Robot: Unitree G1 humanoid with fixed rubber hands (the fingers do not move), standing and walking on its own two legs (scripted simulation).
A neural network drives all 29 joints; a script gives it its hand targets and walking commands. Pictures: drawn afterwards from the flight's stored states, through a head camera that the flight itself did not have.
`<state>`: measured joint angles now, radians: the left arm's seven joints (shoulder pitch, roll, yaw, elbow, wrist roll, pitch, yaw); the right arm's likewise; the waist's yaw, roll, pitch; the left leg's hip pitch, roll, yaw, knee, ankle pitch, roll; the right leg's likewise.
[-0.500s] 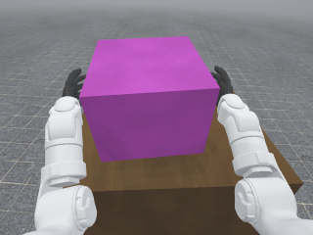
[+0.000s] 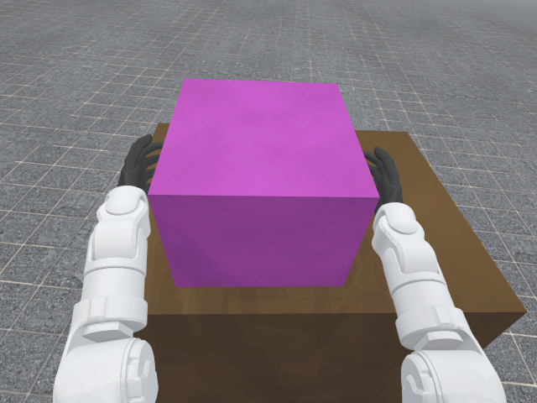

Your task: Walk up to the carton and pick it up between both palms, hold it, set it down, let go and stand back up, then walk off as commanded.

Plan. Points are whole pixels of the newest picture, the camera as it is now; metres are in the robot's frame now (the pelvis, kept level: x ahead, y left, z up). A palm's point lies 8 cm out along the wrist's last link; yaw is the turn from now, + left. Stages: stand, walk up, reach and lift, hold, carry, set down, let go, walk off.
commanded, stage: set down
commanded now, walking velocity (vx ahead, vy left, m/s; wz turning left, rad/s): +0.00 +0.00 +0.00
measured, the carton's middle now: (261, 178) +0.47 +0.00 +0.12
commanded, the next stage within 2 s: none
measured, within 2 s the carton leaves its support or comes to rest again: neither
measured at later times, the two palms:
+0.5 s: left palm (137, 189) +0.41 +0.19 +0.14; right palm (376, 199) +0.38 -0.18 +0.14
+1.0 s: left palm (146, 186) +0.44 +0.19 +0.13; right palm (373, 202) +0.39 -0.18 +0.12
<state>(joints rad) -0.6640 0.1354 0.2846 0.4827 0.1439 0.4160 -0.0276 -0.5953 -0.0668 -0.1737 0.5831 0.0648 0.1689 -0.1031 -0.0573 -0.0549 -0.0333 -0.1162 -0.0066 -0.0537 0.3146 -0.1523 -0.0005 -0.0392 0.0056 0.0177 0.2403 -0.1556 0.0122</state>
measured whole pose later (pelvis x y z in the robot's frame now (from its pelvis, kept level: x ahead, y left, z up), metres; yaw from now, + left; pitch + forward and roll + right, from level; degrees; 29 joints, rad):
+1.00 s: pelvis +0.01 +0.01 +0.00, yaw -1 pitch +1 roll +0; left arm -0.85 0.18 0.37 0.98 0.16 0.11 -0.04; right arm -0.70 0.00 -0.37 0.82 -0.17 0.00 -0.08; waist -0.05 -0.05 -0.03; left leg -0.15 -0.01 0.00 0.28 -0.14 0.01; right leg -0.09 -0.01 0.01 0.22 -0.15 0.02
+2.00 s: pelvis +0.02 +0.02 +0.00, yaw -2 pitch +9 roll -1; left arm -1.03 0.28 0.33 1.38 0.10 -0.13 -0.06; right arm -0.72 0.10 -0.55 0.82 -0.34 -0.06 -0.07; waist -0.06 -0.03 -0.06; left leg -0.35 0.00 0.05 0.35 -0.16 0.03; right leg -0.29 -0.03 -0.02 0.29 -0.17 0.03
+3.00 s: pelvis +0.01 +0.01 -0.01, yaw -1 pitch +12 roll -1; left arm -1.03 0.29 0.42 1.39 0.20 -0.19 -0.08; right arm -0.77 0.15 -0.69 0.84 -0.48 -0.15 -0.05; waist -0.07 -0.05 -0.05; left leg -0.42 0.01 0.06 0.37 -0.15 0.03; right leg -0.37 -0.03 -0.05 0.33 -0.17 0.02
